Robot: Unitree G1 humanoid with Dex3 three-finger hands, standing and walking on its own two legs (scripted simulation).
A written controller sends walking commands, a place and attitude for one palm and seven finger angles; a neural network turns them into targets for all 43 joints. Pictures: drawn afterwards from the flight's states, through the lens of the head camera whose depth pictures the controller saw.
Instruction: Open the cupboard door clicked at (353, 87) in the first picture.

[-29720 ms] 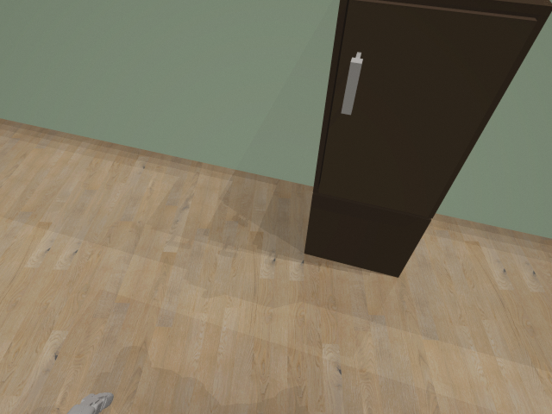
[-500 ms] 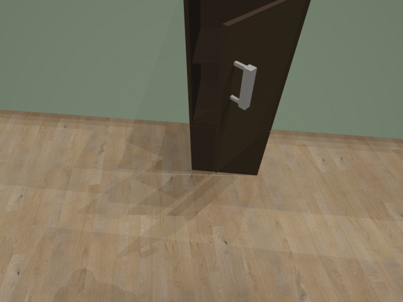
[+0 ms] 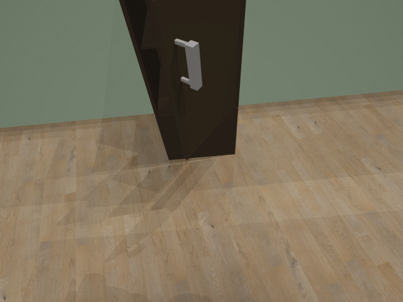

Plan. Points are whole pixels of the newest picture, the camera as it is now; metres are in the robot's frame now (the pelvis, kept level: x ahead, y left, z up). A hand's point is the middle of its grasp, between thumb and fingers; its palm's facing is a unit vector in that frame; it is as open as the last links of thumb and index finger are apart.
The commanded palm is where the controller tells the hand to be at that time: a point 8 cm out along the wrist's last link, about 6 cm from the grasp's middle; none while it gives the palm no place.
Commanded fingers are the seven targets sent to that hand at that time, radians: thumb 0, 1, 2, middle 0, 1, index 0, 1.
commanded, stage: walk to a spot facing it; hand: left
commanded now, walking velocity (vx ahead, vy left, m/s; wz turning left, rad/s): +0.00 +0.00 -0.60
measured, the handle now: (187, 64) +0.66 +0.09 +0.09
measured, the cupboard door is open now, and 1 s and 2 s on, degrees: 50 50 50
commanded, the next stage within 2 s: none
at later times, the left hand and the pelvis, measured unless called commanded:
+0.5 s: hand out of the picture +0.08 +0.18 -0.14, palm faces -0.13 -0.96 -0.25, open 7.4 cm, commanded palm none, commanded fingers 0.00 0.90 0.90 -0.20 -0.30 -0.20 -0.30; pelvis +0.02 -0.01 +0.02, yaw -14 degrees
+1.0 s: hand (151, 243) +0.26 +0.16 -0.14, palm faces -0.54 -0.81 -0.24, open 7.4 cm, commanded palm none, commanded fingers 0.00 0.90 0.90 -0.20 -0.30 -0.20 -0.30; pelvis +0.05 +0.03 +0.02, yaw -35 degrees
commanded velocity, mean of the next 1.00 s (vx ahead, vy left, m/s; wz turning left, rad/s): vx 0.00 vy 0.00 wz -0.60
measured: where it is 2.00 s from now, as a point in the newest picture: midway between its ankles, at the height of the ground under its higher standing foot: (254, 296)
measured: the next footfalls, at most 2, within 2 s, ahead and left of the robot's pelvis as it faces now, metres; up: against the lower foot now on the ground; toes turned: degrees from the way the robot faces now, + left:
left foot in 0.68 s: +0.11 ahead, +0.14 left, +0.00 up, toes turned -24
right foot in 1.08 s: +0.02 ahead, -0.11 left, +0.00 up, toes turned -42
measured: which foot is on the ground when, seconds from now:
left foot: up 0.00-0.66, down 0.68-1.00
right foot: down 0.00-0.68, up 0.70-1.00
